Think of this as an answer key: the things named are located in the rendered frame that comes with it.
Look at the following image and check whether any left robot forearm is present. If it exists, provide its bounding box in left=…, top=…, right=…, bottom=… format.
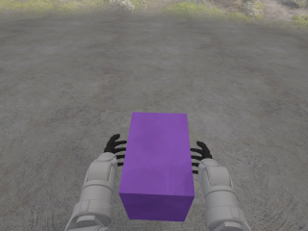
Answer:
left=64, top=152, right=118, bottom=231

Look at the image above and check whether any right robot hand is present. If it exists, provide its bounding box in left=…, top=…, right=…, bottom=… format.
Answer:
left=190, top=141, right=213, bottom=174

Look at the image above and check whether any carton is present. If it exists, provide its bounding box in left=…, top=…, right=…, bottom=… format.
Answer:
left=118, top=112, right=195, bottom=222

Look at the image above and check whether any right robot forearm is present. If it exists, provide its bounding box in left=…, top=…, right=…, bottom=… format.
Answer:
left=197, top=158, right=251, bottom=231

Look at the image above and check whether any left robot hand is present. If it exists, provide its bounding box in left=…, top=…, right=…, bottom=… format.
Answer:
left=103, top=134, right=127, bottom=167

